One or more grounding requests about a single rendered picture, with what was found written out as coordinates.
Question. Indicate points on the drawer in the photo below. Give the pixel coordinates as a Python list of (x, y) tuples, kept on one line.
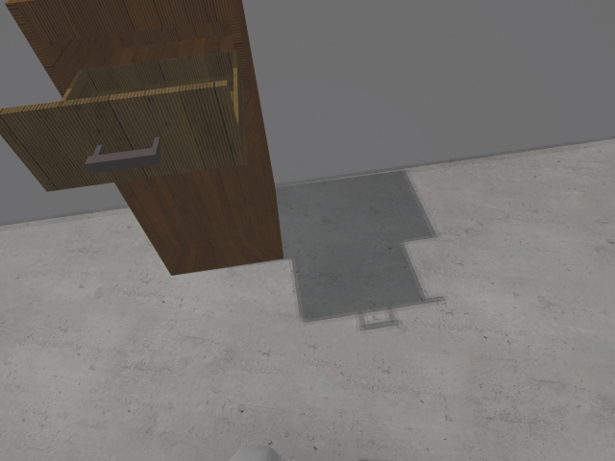
[(194, 104)]

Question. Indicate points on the cabinet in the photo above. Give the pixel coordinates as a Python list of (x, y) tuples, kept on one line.
[(199, 220)]

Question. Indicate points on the handle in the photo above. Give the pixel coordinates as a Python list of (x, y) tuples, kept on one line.
[(99, 163)]

